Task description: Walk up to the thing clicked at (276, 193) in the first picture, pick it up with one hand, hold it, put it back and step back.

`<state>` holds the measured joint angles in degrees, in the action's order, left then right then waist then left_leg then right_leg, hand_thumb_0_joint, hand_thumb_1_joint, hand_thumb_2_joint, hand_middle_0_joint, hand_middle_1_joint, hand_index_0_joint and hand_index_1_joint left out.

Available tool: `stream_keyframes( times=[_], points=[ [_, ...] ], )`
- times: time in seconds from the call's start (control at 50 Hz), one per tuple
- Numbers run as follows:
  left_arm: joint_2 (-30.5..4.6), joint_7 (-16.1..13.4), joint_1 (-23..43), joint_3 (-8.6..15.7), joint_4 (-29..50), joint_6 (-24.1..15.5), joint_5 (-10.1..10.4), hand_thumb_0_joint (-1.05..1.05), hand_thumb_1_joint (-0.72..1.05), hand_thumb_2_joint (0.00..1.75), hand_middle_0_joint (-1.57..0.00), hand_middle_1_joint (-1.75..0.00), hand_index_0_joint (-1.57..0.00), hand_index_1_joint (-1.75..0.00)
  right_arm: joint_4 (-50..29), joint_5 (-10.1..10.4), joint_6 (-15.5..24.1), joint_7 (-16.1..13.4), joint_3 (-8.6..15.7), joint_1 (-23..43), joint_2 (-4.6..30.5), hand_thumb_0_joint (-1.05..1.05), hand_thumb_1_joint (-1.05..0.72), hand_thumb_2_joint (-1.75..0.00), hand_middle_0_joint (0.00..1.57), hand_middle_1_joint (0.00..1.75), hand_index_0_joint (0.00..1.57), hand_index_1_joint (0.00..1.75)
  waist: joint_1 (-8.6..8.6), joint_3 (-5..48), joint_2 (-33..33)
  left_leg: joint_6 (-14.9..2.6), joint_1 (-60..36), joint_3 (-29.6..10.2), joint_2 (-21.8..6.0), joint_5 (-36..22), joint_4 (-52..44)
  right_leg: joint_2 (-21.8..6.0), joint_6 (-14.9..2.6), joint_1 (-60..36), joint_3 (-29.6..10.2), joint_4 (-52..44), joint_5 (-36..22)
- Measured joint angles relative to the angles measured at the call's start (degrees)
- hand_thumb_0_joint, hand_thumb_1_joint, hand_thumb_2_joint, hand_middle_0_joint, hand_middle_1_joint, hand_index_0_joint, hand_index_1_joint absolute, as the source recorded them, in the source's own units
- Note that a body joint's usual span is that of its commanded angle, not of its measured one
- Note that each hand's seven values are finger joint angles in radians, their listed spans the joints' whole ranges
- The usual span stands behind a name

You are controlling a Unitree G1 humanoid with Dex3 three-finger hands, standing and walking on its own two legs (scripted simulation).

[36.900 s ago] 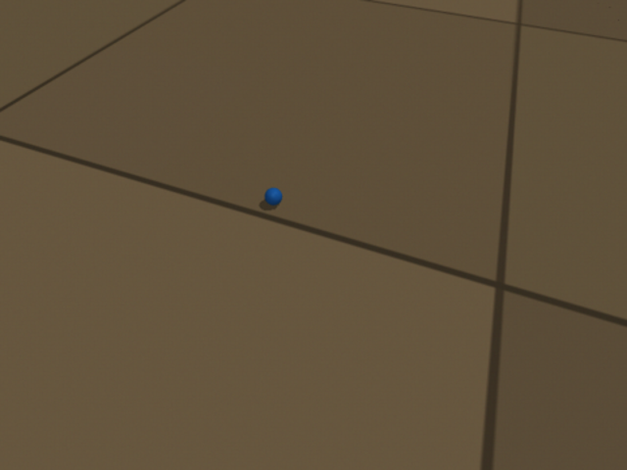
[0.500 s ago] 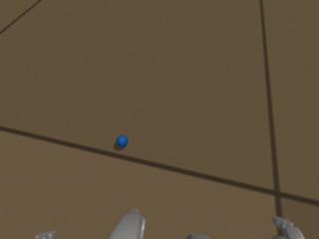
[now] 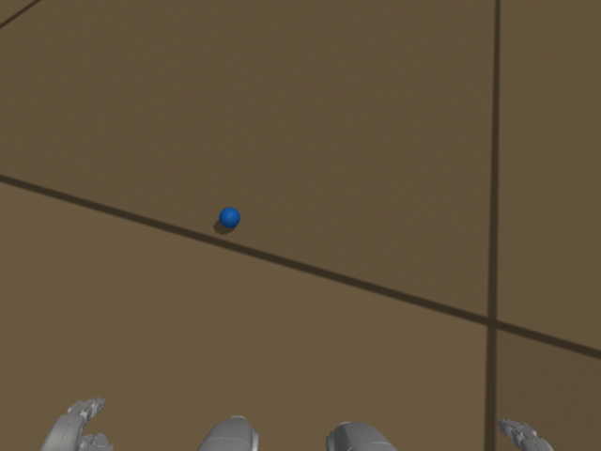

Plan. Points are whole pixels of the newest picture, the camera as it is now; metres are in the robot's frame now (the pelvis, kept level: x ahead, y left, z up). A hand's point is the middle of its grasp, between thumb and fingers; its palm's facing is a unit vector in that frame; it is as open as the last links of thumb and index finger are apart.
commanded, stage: step back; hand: left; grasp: from above
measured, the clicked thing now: (229, 217) +0.92 +0.27 -0.72
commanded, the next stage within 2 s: stand in 1.28 s
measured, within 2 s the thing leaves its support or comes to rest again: neither
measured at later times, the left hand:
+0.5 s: hand out of the picture -0.10 +0.27 -0.13, palm faces +0.10 -0.90 -0.42, open 7.4 cm
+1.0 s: hand out of the picture -0.06 +0.26 -0.15, palm faces +0.09 -0.92 -0.37, open 7.4 cm
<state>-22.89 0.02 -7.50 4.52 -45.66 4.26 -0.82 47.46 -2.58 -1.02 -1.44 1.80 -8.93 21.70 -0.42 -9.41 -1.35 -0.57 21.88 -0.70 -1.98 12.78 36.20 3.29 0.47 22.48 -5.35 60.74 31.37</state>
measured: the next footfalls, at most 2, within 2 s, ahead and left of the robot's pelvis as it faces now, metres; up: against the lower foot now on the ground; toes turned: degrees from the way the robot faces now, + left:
right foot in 0.08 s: -0.04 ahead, -0.14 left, +0.00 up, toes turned +3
left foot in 0.42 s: -0.10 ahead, +0.10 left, +0.00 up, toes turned +3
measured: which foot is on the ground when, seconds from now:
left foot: down 0.00-0.10, up 0.12-0.40, down 0.42-0.70, up 0.72-0.96, down 0.98-1.00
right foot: up 0.00-0.06, down 0.08-1.00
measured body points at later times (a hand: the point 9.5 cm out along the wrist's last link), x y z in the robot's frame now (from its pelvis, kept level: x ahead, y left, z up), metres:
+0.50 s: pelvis -0.13 -0.02 +0.00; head -0.12 -0.03 +0.45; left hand -0.10 +0.31 -0.11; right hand -0.05 -0.33 -0.12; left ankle -0.14 +0.10 -0.72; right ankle -0.08 -0.14 -0.71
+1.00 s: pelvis -0.10 -0.02 +0.00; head -0.08 -0.01 +0.45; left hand -0.07 +0.30 -0.12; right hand +0.00 -0.33 -0.12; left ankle -0.05 +0.12 -0.73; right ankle -0.08 -0.14 -0.72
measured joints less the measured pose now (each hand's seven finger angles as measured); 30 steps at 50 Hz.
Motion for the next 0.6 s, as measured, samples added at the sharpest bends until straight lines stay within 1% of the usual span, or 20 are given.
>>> stream_keyframes(
  times=[0.04, 0.06, 0.08, 0.1, 0.12, 0.14, 0.16, 0.2, 0.22, 0.26, 0.3, 0.34, 0.38, 0.4, 0.44, 0.46, 0.48, 0.52, 0.56, 0.6],
  points=[
    [-0.17, 0.15, -0.63, -0.11, -0.8, -0.32, -0.11, 0.0, 0.9, 0.9, -0.21, -0.3, -0.2, -0.3, -1.12, 0.09, -0.1, 0.13, 0.07, 1.31, 0.71, 0.01, -0.9, -0.9, 0.2, 0.3, 0.21, 0.3, -0.39, -0.02, 0.42, 0.76, 2.12, 0.36, -0.87, -1.02, 0.9, -1.58, -0.09, -4.02, 1.24, -9.15, -1.61],
    [-0.21, 0.2, -0.98, -0.18, -1.34, -0.66, -0.18, 0.0, 0.9, 0.9, -0.21, -0.3, -0.2, -0.3, -1.5, 0.27, -0.29, 0.25, 0.07, 1.93, 1.14, 0.0, -0.9, -0.9, 0.2, 0.3, 0.21, 0.3, -0.66, 0.09, 0.71, 1.23, 3.33, 0.5, -1.34, -1.36, 1.74, -2.22, -0.41, -6.39, 2.01, -15.1, -4.1],
    [-0.11, 0.19, -1.31, -0.19, -2.04, -1.11, -0.32, 0.0, 0.9, 0.9, -0.21, -0.3, -0.2, -0.3, -1.67, 0.48, -0.57, 0.37, 0.1, 2.58, 1.66, 0.0, -0.9, -0.9, 0.2, 0.3, 0.21, 0.3, -0.93, 0.21, 1.34, 1.83, 4.65, 0.44, -2.02, -1.52, 2.94, -2.31, -0.67, -8.47, 2.7, -20.44, -6.2],
    [0.79, 0.12, -1.26, -0.2, -3.05, -1.47, -0.66, 0.0, 0.9, 0.9, -0.21, -0.3, -0.2, -0.3, -1.45, 0.7, -0.91, 0.39, 0.35, 3.42, 2.48, 0.0, -0.9, -0.9, 0.2, 0.3, 0.21, 0.3, -0.55, -0.44, 3.65, 1.42, 5.63, -1.02, -3.28, -1.6, 4.25, -0.83, -0.87, -8.84, 3.94, -21.4, -7.06],
    [1.35, 0.33, -1.65, -0.44, -3.58, -1.57, -0.93, 0.0, 0.9, 0.9, -0.21, -0.3, -0.2, -0.3, -1.0, 0.94, -1.34, 0.16, 0.68, 3.69, 2.72, 0.0, -0.9, -0.9, 0.2, 0.3, 0.21, 0.3, -0.13, -0.48, 4.7, 0.89, 6.66, -3.12, -2.51, 2.56, 6.11, -0.39, -1.12, -8.29, 4.84, -20.75, -7.48],
    [1.45, 0.6, -2.43, -0.72, -3.77, -1.61, -1.17, 0.0, 0.9, 0.9, -0.21, -0.3, -0.2, -0.3, -0.42, 1.08, -1.79, -0.15, 0.91, 3.5, 2.41, 0.0, -0.9, -0.9, 0.2, 0.3, 0.2, 0.3, -0.58, 0.15, 4.07, 0.82, 7.8, -4.63, -0.19, 8.4, 9.84, -1.05, -1.47, -7.13, 4.56, -19.68, -7.69],
    [1.5, 0.66, -3.32, -0.92, -3.91, -1.73, -1.29, 0.0, 0.9, 0.9, -0.21, -0.3, -0.2, -0.3, 0.13, 1.24, -2.18, -0.28, 0.96, 3.17, 2.12, 0.0, -0.9, -0.9, 0.2, 0.3, 0.2, 0.3, -1.31, 0.76, 3.06, 0.85, 8.76, -5.74, 2.33, 11.95, 14.83, -1.94, -1.76, -6.27, 3.79, -19.26, -8.15],
    [1.98, 0.39, -4.52, -1.2, -4.58, -1.89, -1.4, 0.0, 0.9, 0.9, -0.21, -0.3, -0.2, -0.3, 0.86, 1.72, -2.15, -0.21, 0.89, 2.03, 2.27, 0.0, -0.9, -0.9, 0.2, 0.3, 0.2, 0.3, -1.78, 1.59, 2.38, 0.61, 9.65, -7.49, 6.11, 13.35, 23.22, -3.29, -1.76, -5.73, 3.35, -20.37, -9.87],
    [2.18, 0.25, -4.86, -1.19, -4.91, -2.0, -1.54, 0.01, 0.9, 0.9, -0.21, -0.3, -0.2, -0.3, 1.16, 1.83, -1.91, -0.14, 0.88, 1.31, 2.4, 0.0, -0.9, -0.9, 0.2, 0.3, 0.2, 0.3, -1.76, 1.96, 2.34, 0.68, 9.45, -7.57, 7.07, 13.09, 25.59, -3.78, -1.73, -5.51, 3.48, -21.0, -10.69],
    [2.28, 0.13, -5.3, -1.04, -5.13, -2.44, -1.73, 0.01, 0.9, 0.9, -0.21, -0.3, -0.2, -0.3, 1.95, 1.67, -1.47, 0.11, 0.86, -0.31, 2.65, 0.0, -0.9, -0.9, 0.2, 0.3, 0.2, 0.3, -1.75, 2.65, 2.56, 1.1, 7.77, -7.03, 7.52, 12.59, 27.32, -4.35, -1.82, -4.97, 4.1, -21.79, -11.9],
    [2.11, 0.13, -5.43, -0.83, -5.0, -3.05, -1.94, 0.01, 0.9, 0.9, -0.21, -0.3, -0.2, -0.3, 3.18, 1.34, -1.41, 0.47, 0.99, -2.0, 2.76, 0.0, -0.9, -0.9, 0.2, 0.3, 0.2, 0.3, -1.76, 3.3, 3.03, 1.51, 4.76, -6.26, 6.8, 12.69, 24.96, -4.62, -2.01, -4.49, 5.24, -22.11, -12.6],
    [1.68, 0.25, -5.4, -0.54, -4.77, -3.65, -2.08, 0.01, 0.9, 0.9, -0.21, -0.3, -0.2, -0.3, 4.79, 0.91, -1.49, 0.98, 1.11, -3.5, 2.6, 0.0, -0.9, -0.9, 0.2, 0.3, 0.2, 0.3, -1.82, 3.98, 3.16, 1.69, 0.91, -4.97, 5.49, 14.39, 18.91, -5.04, -2.33, -3.96, 6.49, -21.95, -12.82],
    [1.04, 0.49, -5.25, -0.37, -4.76, -3.98, -2.07, 0.01, 0.9, 0.9, -0.21, -0.3, -0.2, -0.3, 6.48, 0.61, -1.35, 1.55, 1.23, -4.63, 2.26, 0.01, -0.9, -0.9, 0.2, 0.3, 0.2, 0.3, -1.78, 4.65, 2.87, 1.42, -3.2, -3.32, 4.27, 17.0, 11.2, -5.78, -2.32, -3.29, 7.64, -21.51, -12.93],
    [0.67, 0.62, -5.14, -0.35, -4.89, -3.94, -1.99, 0.01, 0.9, 0.9, -0.21, -0.3, -0.2, -0.3, 7.21, 0.6, -1.11, 1.82, 1.31, -5.11, 2.04, 0.01, -0.9, -0.9, 0.2, 0.3, 0.2, 0.3, -1.65, 4.96, 2.63, 0.88, -5.59, -2.31, 3.72, 16.74, 6.29, -6.23, -2.08, -2.99, 8.17, -21.26, -13.01],
    [-0.29, 0.67, -4.94, -0.35, -5.45, -3.6, -1.81, 0.01, 0.9, 0.9, -0.21, -0.3, -0.2, -0.3, 8.65, 0.45, -0.36, 2.16, 1.62, -5.27, 0.95, 0.01, -0.9, -0.9, 0.2, 0.3, 0.2, 0.3, -1.67, 4.53, 0.66, 0.24, -8.83, -0.92, 4.65, 8.47, -0.84, -7.7, -1.65, -2.63, 7.54, -20.06, -12.42],
    [-0.47, 0.58, -5.3, -0.43, -6.06, -3.37, -1.51, 0.0, 0.9, 0.9, -0.21, -0.3, -0.2, -0.3, 8.93, 0.2, 0.02, 2.3, 1.61, -5.47, 0.47, 0.01, -0.9, -0.9, 0.2, 0.3, 0.2, 0.3, -1.63, 4.76, 0.02, 0.01, -9.22, -0.5, 5.01, 6.64, -1.71, -7.43, -1.53, -2.33, 6.31, -19.08, -9.47],
    [-0.43, 0.62, -5.73, -0.51, -6.98, -3.12, -1.3, 0.01, 0.9, 0.9, -0.21, -0.3, -0.2, -0.3, 8.93, 0.08, 0.4, 2.49, 1.52, -5.92, 0.18, 0.01, -0.9, -0.9, 0.2, 0.3, 0.2, 0.3, -1.12, 5.59, 0.13, -0.65, -9.01, -0.58, 4.84, 6.5, -1.96, -6.52, -1.4, -1.61, 5.48, -17.39, -6.24],
    [-0.79, 0.96, -6.14, -0.55, -8.5, -2.88, -0.86, 0.01, 0.9, 0.9, -0.21, -0.3, -0.2, -0.3, 8.96, -0.05, 1.19, 2.58, 1.13, -6.37, -0.59, 0.01, -0.9, -0.9, 0.2, 0.3, 0.2, 0.3, -0.19, 6.31, 0.06, -1.43, -9.44, -0.81, 4.25, 5.76, -3.49, -5.05, -1.42, -0.37, 4.41, -13.63, -5.13],
    [-1.26, 1.34, -6.43, -0.49, -9.33, -3.32, -0.54, 0.01, 0.9, 0.9, -0.21, -0.3, -0.2, -0.3, 8.95, -0.14, 1.78, 2.53, 0.73, -6.34, -1.31, 0.01, -0.9, -0.9, 0.2, 0.3, 0.2, 0.3, 0.06, 6.33, -0.38, -0.98, -10.2, -0.66, 3.69, 4.51, -5.04, -4.7, -1.47, -0.26, 4.42, -13.31, -5.96],
    [-1.41, 1.77, -6.82, -0.37, -9.99, -3.76, -0.52, 0.01, 0.9, 0.9, -0.21, -0.3, -0.2, -0.3, 8.79, -0.29, 2.01, 2.7, 0.68, -6.04, -1.57, 0.01, -0.9, -0.9, 0.2, 0.3, 0.2, 0.3, 0.29, 6.48, -0.44, -0.49, -10.45, -0.39, 3.02, 4.37, -5.29, -4.66, -1.31, -1.29, 5.09, -15.8, -5.64]
  ],
)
